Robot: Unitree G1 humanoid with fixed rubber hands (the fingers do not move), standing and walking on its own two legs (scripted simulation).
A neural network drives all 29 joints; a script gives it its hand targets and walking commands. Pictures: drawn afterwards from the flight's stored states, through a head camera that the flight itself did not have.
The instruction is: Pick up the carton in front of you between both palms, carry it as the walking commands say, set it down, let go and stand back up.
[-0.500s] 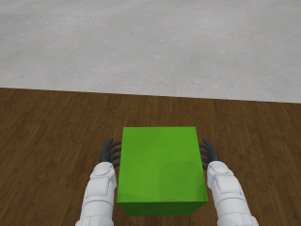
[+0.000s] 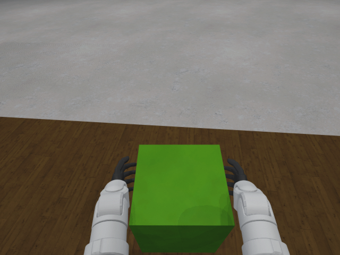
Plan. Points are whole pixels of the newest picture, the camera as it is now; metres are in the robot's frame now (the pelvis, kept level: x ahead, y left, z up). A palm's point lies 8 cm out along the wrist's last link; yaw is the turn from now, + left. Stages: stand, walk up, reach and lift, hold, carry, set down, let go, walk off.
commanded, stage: reach and lift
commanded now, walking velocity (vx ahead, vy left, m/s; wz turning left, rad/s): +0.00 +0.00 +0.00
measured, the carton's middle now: (178, 201) +0.30 +0.00 -0.06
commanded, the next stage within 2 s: hold in 0.68 s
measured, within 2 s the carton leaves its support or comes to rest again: neither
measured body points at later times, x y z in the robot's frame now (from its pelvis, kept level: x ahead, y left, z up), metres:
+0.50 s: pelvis +0.02 +0.00 +0.01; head -0.01 +0.00 +0.46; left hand +0.32 +0.15 +0.03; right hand +0.32 -0.15 +0.02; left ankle +0.02 +0.13 -0.74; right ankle +0.03 -0.13 -0.74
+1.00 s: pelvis +0.01 +0.00 +0.01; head -0.04 +0.00 +0.45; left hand +0.31 +0.15 +0.05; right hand +0.31 -0.15 +0.05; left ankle +0.02 +0.13 -0.74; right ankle +0.03 -0.13 -0.74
